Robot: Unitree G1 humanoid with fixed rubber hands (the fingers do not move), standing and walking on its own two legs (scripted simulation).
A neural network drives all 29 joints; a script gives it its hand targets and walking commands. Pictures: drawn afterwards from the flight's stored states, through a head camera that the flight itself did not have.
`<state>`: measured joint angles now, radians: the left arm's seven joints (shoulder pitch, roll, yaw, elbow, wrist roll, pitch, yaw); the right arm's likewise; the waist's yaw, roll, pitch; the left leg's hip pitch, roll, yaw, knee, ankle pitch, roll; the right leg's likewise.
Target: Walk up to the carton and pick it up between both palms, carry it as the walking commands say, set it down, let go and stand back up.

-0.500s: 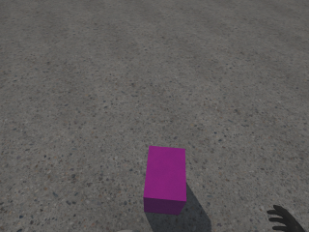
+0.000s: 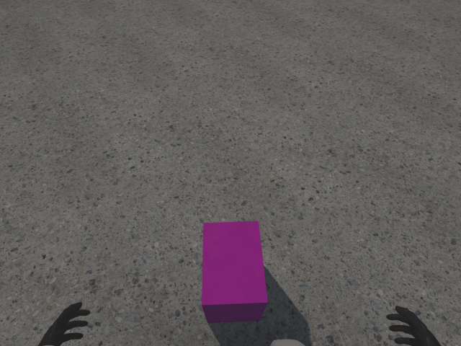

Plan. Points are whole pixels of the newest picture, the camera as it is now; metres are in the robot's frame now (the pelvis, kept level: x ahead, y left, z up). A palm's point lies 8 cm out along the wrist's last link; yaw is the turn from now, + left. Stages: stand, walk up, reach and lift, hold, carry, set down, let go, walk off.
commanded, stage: walk up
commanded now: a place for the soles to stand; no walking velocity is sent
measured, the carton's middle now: (232, 273) +0.43 +0.00 -0.62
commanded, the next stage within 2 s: none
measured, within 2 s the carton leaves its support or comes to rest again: neither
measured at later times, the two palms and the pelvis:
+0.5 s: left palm out of the picture +0.13 +0.31 -0.08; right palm out of the picture +0.09 -0.34 -0.08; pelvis -0.01 -0.01 +0.01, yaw -2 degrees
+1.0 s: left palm out of the picture +0.07 +0.31 -0.09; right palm out of the picture +0.04 -0.32 -0.10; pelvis -0.05 +0.00 +0.00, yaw -4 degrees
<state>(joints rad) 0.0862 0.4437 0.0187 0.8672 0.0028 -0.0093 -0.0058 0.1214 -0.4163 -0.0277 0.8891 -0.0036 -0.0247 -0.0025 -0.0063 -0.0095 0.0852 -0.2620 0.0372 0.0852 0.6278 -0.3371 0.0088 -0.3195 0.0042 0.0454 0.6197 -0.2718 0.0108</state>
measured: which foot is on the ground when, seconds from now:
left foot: down 0.00-1.00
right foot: down 0.00-0.66, up 0.68-0.80, down 0.82-1.00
